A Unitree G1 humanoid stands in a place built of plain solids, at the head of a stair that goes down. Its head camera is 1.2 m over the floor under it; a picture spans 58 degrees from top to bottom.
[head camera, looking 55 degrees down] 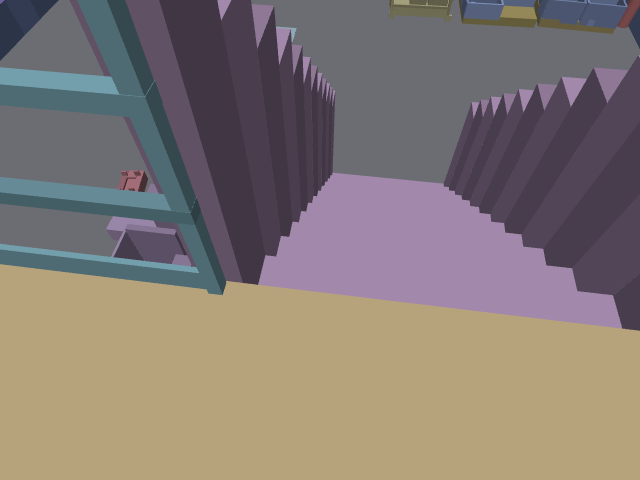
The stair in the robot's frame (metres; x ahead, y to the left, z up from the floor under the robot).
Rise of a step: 0.21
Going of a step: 0.24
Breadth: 1.33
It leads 8 degrees to the right of straight ahead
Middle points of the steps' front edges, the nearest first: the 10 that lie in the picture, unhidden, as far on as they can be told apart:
0.59 -0.40 0.00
0.83 -0.43 -0.21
1.07 -0.46 -0.42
1.32 -0.49 -0.63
1.56 -0.53 -0.84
1.80 -0.56 -1.05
2.04 -0.59 -1.26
2.29 -0.63 -1.47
2.53 -0.66 -1.68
2.77 -0.69 -1.90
